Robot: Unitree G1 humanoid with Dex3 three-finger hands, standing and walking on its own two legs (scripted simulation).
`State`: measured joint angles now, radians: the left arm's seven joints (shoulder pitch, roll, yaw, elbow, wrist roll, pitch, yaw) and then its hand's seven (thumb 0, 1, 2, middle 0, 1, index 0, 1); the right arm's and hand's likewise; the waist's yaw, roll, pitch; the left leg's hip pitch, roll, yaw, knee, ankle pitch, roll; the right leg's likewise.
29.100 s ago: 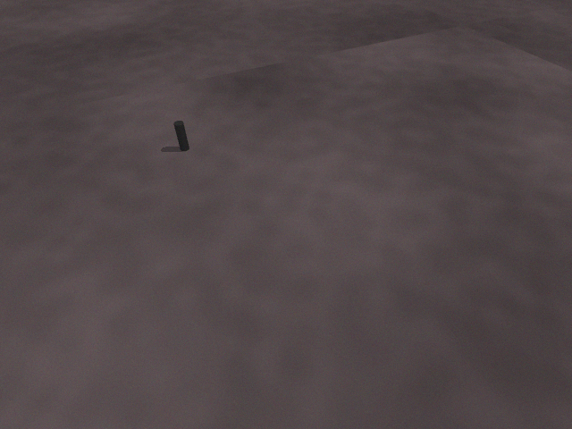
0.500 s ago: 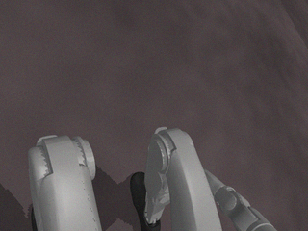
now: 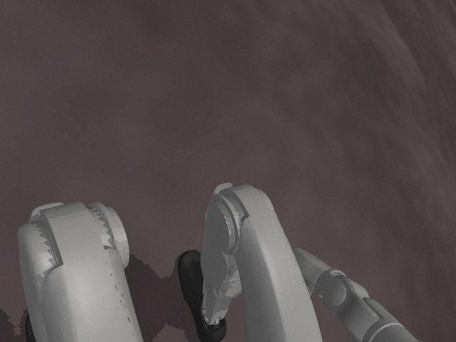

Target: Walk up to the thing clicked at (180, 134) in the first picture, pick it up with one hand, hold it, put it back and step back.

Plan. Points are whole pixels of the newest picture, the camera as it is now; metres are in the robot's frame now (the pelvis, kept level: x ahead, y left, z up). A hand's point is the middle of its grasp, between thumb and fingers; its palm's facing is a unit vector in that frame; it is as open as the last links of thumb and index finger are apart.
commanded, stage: close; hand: left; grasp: from the side
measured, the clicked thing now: out of the picture +0.39 +0.33 -0.19
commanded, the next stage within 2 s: settle in 0.82 s
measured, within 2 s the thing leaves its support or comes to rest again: leaves its support in 1.28 s
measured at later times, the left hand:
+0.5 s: hand out of the picture +0.39 +0.32 -0.17, palm faces +0.46 -0.89 +0.02, open 11.0 cm
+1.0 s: hand out of the picture +0.40 +0.33 -0.16, palm faces +0.47 -0.88 +0.02, open 7.4 cm
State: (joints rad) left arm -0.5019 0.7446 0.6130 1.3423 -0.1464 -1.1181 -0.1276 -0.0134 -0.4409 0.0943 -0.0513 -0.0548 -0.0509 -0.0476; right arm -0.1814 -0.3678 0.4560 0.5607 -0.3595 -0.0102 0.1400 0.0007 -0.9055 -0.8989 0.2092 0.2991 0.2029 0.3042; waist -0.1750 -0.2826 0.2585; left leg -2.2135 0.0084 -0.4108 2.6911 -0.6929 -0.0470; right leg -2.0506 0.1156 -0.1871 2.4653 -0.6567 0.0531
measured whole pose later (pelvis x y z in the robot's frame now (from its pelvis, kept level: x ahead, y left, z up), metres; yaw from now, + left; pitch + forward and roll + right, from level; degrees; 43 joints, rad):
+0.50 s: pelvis +0.00 +0.00 +0.00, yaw -1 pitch +9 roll -18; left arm -0.55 0.81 0.58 1.39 -0.11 -1.14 -0.03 0.00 0.14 0.50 -0.45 -0.41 -0.43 -0.41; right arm -0.19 -0.36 0.50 0.55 -0.38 0.02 0.15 0.00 -0.87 -0.89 0.21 0.30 0.20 0.30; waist -0.19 -0.30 0.29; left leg -2.21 0.02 -0.44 2.69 -0.70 -0.04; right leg -2.04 0.13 -0.21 2.44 -0.65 0.06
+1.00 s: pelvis +0.00 +0.00 +0.01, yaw -2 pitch +10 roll -18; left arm -0.58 0.82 0.58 1.39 -0.10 -1.11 -0.02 0.01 0.08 0.93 -0.89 -1.02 -0.80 -1.01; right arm -0.19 -0.35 0.50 0.55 -0.37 0.05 0.15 0.00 -0.87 -0.89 0.21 0.30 0.20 0.30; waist -0.20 -0.29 0.30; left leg -2.21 0.03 -0.44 2.69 -0.70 -0.03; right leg -2.04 0.13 -0.21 2.43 -0.64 0.06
